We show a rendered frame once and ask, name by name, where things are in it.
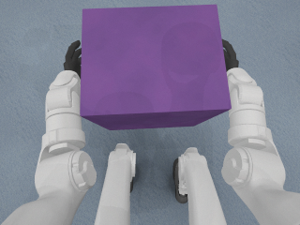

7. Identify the right robot hand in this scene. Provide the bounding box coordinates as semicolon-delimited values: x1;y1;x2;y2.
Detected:
222;39;239;72

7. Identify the left robot hand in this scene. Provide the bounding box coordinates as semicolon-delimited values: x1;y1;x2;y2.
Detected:
63;40;82;78

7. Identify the robot right forearm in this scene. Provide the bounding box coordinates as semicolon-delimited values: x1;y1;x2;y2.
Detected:
226;67;286;179

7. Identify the robot right upper arm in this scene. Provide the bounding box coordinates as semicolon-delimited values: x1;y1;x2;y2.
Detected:
221;146;300;225

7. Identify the robot left foot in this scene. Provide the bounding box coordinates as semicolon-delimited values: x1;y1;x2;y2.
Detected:
130;152;134;192

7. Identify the robot left upper arm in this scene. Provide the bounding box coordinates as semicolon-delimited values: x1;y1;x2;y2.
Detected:
1;150;97;225

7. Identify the robot left forearm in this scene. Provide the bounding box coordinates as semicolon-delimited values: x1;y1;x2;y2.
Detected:
35;70;86;191

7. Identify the carton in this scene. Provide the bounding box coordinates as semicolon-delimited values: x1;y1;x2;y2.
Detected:
80;4;232;130

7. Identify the robot left shin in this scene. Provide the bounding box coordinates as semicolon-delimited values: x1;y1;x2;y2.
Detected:
108;143;133;182

